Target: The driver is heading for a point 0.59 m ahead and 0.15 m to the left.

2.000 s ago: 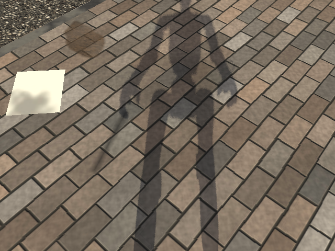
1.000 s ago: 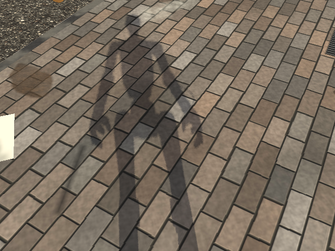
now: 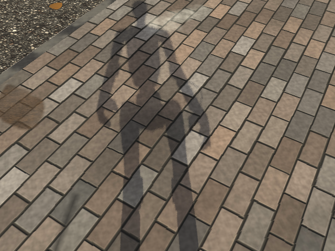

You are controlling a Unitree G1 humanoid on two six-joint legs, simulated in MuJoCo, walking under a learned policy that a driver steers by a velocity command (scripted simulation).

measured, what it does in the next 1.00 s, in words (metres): walks ahead: left foot, then right foot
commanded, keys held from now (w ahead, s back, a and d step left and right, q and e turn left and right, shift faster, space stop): w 0.68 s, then no key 0.32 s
